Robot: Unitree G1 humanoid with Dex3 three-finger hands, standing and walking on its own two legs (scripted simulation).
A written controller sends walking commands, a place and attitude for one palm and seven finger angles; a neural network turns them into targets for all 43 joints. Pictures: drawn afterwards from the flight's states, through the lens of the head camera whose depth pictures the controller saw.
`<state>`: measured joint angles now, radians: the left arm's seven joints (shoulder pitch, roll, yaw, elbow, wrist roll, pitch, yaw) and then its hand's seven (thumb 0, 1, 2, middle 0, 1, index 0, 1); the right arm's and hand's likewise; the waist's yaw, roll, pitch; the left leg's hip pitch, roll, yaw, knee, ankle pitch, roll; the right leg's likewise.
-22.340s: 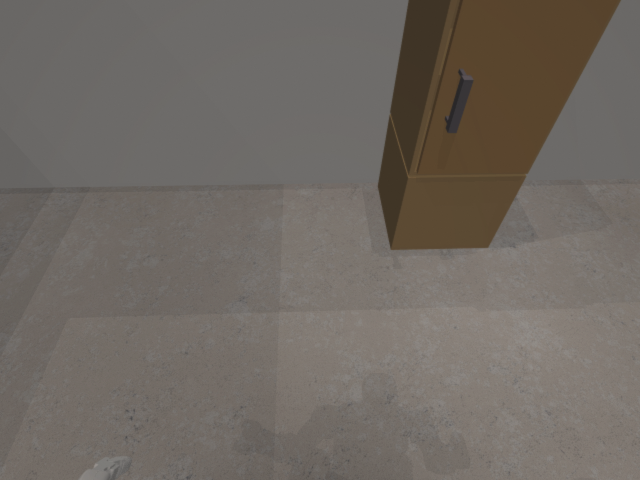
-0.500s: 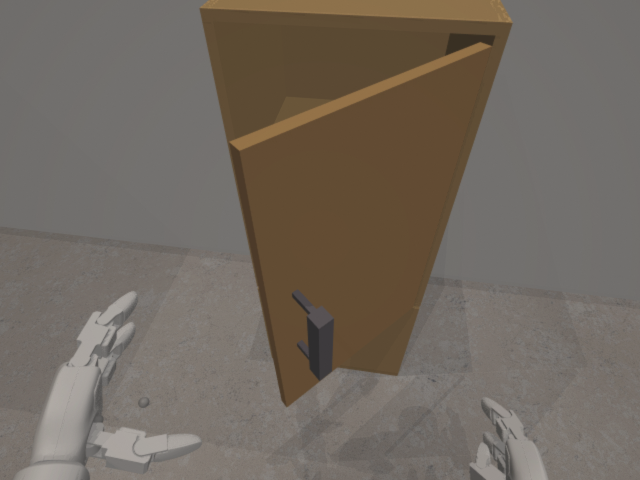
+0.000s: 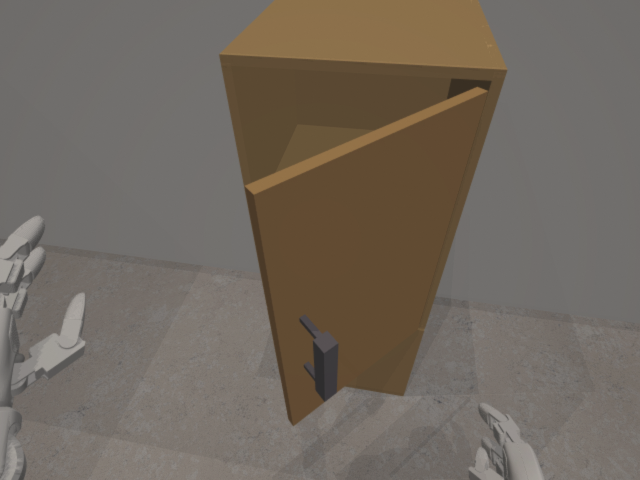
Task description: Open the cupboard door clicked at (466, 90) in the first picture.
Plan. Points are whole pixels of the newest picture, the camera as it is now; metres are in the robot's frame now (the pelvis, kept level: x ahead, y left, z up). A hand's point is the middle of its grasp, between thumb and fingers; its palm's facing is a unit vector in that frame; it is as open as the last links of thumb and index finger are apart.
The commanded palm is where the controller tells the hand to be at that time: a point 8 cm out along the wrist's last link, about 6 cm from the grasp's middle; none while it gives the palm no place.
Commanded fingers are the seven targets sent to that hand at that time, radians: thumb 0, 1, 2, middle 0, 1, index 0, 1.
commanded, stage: draw the hand back to the body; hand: left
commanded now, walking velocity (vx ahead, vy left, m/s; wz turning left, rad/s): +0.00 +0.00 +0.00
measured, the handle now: (316, 357) +0.32 +0.05 -0.07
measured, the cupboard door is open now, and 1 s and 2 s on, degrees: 48 48 48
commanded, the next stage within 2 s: step back with the hand held close in 0.36 s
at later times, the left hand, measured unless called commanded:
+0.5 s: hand (74, 336) +0.19 +0.26 +0.17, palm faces +0.45 -0.79 -0.41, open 7.4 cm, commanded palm +0.14 +0.29 +0.18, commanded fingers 0.00 0.90 0.90 -0.20 -0.30 -0.20 -0.30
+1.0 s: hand (30, 381) +0.15 +0.27 +0.16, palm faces +0.39 -0.76 -0.52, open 7.4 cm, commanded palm +0.09 +0.31 +0.18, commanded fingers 0.00 0.90 0.90 -0.20 -0.30 -0.20 -0.30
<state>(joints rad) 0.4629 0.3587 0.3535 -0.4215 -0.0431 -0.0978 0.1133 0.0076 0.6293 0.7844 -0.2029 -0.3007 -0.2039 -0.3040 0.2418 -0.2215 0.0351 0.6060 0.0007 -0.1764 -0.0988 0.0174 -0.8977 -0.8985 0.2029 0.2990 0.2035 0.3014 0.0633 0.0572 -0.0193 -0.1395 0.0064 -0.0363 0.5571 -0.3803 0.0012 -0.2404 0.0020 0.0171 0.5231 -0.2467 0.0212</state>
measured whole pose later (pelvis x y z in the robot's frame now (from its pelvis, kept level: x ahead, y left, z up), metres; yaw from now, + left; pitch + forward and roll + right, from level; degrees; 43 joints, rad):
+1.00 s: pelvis -0.07 +0.01 +0.00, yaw -2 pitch -2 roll +0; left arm 0.53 0.42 0.45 -0.46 0.00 -0.21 0.12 0.01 0.89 0.90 -0.22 -0.30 -0.22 -0.30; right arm 0.20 -0.23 -0.01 0.55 0.01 -0.06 -0.08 0.02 -0.90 -0.90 0.20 0.30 0.20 0.30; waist 0.00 -0.02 0.04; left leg -0.25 -0.02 0.02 0.55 -0.28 0.02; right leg -0.34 -0.02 0.08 0.47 -0.10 0.05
